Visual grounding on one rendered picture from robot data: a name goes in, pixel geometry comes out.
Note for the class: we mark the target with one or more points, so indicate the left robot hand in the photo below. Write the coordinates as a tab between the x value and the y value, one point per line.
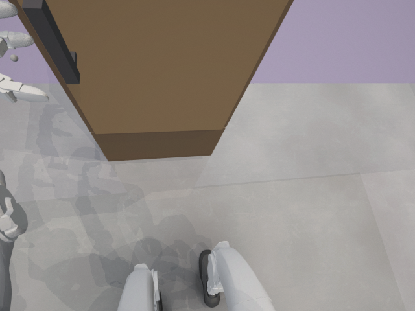
10	90

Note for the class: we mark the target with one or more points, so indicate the handle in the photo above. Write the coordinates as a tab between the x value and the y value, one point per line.
46	28

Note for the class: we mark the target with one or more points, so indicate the robot right thigh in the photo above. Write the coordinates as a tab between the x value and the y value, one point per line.
242	288

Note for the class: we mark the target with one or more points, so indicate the cupboard door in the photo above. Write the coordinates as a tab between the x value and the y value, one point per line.
163	65

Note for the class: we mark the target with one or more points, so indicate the left robot upper arm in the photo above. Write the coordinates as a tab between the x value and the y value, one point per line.
13	222

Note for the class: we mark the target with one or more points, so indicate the robot right shin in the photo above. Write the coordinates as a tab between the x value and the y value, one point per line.
212	287

